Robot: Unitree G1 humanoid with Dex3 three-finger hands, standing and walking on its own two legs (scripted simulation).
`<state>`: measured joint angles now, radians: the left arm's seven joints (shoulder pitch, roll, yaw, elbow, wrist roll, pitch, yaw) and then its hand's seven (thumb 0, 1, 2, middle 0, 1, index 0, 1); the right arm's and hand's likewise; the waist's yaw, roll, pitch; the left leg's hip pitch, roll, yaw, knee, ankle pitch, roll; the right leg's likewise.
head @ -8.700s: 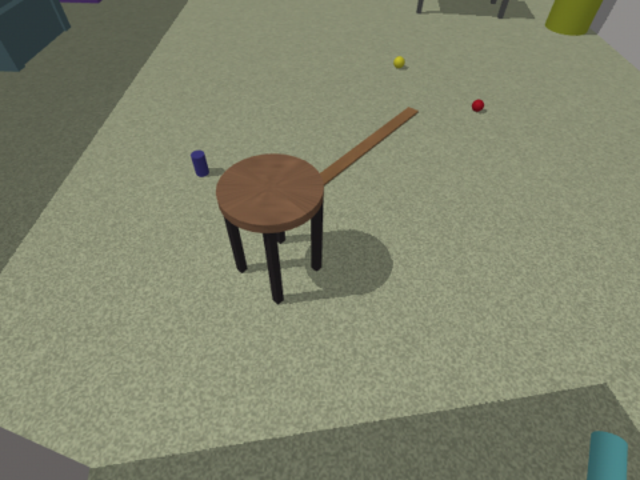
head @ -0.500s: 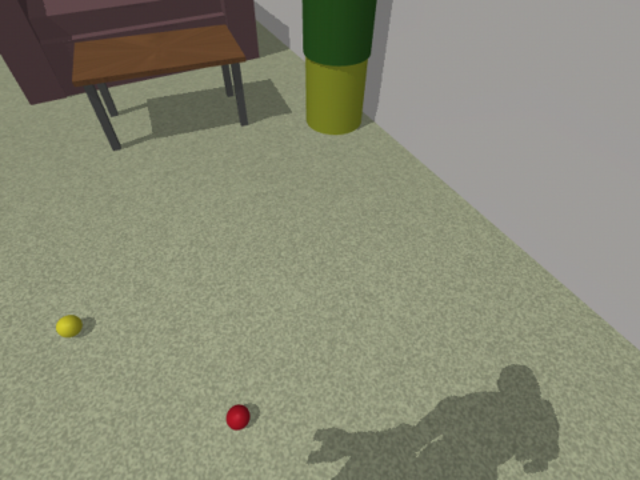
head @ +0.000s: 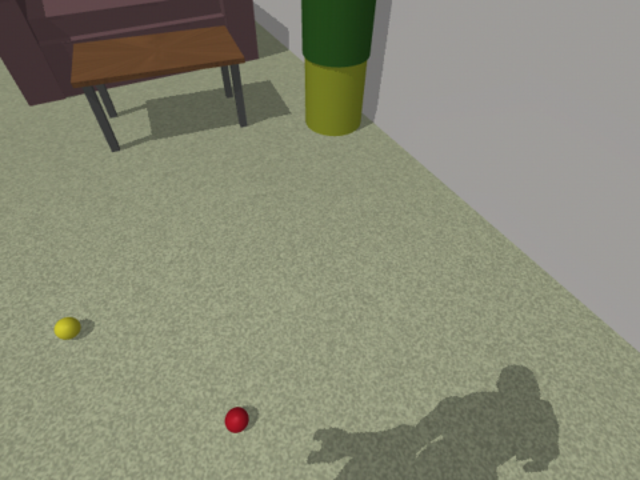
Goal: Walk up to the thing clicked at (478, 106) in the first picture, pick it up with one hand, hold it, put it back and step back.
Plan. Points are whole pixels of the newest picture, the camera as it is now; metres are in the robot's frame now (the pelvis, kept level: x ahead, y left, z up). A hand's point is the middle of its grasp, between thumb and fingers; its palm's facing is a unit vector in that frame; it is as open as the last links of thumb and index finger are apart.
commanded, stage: stand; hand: left
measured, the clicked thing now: (236, 419) +0.41 +0.26 -0.75
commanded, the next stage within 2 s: rise first in 1.48 s
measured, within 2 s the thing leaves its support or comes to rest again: neither
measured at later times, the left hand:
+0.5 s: hand out of the picture +0.08 +0.25 -0.16, palm faces -0.03 -0.94 -0.34, open 7.4 cm
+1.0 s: hand out of the picture +0.08 +0.25 -0.16, palm faces -0.04 -0.94 -0.35, open 7.4 cm
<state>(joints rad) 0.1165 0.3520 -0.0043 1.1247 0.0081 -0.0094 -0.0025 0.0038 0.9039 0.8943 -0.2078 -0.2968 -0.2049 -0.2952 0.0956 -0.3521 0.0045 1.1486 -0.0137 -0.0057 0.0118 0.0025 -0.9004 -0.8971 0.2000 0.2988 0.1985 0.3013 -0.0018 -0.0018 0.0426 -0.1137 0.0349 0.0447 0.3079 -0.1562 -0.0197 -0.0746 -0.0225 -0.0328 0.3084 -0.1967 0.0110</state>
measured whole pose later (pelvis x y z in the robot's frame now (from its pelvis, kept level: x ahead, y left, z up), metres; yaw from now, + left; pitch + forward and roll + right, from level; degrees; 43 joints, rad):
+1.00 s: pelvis +0.01 +0.00 +0.00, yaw +0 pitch -2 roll +0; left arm 0.13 0.35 -0.01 1.12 0.01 -0.01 0.00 0.00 0.90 0.89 -0.21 -0.30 -0.20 -0.30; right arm 0.10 -0.35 0.00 1.14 -0.01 0.00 0.01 0.00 -0.90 -0.90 0.20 0.30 0.20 0.30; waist 0.00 0.00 0.04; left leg -0.11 0.04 0.05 0.31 -0.17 -0.02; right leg -0.07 -0.02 -0.03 0.30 -0.20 0.01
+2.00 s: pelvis -0.01 +0.01 -0.04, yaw +0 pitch +9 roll +0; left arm 0.02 0.32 0.15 0.92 0.18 0.07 0.01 0.00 -0.12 0.94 -0.09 -0.97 -0.10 -0.96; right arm 0.26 -0.24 -0.03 0.70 0.02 -0.06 -0.01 0.01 -0.88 -0.89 0.20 0.30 0.20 0.30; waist -0.03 0.00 -0.03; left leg -0.57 0.04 0.04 0.73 -0.33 -0.01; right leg -0.52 -0.03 -0.03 0.73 -0.37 0.02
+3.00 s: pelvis -0.08 +0.01 -0.31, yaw -3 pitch +34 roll -4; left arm -0.32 0.52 0.14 0.80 0.79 -0.14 0.13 0.00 -0.53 1.02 -0.06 -1.08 -0.06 -1.08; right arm 0.06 -0.28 -0.06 0.69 -0.02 -0.16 0.05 0.01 -0.85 -0.89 0.20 0.30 0.20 0.30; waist -0.01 0.01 -0.16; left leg -1.89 0.07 -0.05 1.94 -0.65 0.00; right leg -1.81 -0.02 -0.04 1.93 -0.71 0.01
